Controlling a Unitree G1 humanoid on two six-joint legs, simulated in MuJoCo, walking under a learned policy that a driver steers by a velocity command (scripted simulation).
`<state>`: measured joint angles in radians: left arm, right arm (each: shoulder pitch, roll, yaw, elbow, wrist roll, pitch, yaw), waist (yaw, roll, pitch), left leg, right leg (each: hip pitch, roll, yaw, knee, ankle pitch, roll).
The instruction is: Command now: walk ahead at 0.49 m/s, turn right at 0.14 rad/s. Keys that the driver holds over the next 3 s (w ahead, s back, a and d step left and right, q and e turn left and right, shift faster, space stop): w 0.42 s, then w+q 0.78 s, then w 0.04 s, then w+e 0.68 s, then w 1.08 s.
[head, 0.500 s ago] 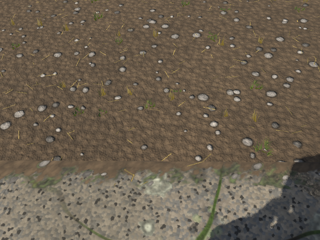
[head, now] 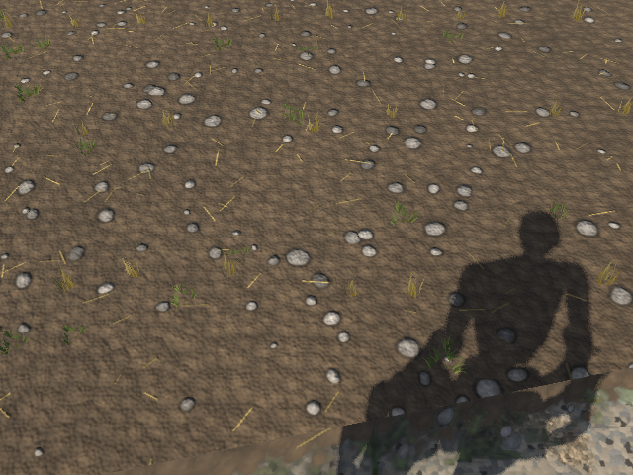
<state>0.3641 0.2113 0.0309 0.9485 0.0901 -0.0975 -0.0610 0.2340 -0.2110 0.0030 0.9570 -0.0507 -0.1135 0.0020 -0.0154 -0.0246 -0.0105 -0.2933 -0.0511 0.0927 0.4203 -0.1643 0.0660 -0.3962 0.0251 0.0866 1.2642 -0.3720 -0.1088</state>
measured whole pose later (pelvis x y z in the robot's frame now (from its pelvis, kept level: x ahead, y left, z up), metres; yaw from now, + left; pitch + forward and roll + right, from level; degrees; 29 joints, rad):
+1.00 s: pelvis +0.57 +0.03 -0.07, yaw +17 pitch +0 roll -6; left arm 0.66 0.11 -0.03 1.14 0.09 -0.11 0.03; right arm 0.08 -0.15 0.00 0.85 -0.08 -0.03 0.10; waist 0.11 0.08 0.01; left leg -0.58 0.16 -0.03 0.47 0.33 0.08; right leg 0.26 0.03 -0.33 0.43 -0.67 0.07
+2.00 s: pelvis +1.20 +0.27 -0.15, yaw +9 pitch +4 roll +1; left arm 0.41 0.23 0.08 0.87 -0.03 -0.07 0.02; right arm -0.06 -0.24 -0.05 0.80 0.01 -0.12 0.00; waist 0.09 0.02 -0.02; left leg -0.50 -0.03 -0.07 0.43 0.00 0.01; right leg -0.07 0.10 0.23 0.39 -0.37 -0.07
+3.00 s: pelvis +1.75 +0.35 -0.15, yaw +5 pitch +3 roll -3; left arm 0.38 0.28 0.07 0.91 -0.02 -0.07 0.00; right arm 0.04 -0.26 -0.03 0.80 0.01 -0.08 0.03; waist 0.08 0.03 0.00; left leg -0.56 0.07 -0.01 0.54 -0.02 0.03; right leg 0.01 0.03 -0.04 0.28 -0.33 0.00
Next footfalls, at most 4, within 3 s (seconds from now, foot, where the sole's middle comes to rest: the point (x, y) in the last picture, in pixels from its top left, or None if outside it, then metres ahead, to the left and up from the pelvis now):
0.36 right None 0.37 -0.14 -0.77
1.10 left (236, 391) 0.78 0.23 -0.93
1.52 right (268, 276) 1.14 0.17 -0.93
2.04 left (190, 224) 1.36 0.42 -0.93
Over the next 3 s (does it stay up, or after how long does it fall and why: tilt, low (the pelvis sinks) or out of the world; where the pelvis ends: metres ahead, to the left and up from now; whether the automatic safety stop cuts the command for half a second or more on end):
stays up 1.75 0.35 -0.15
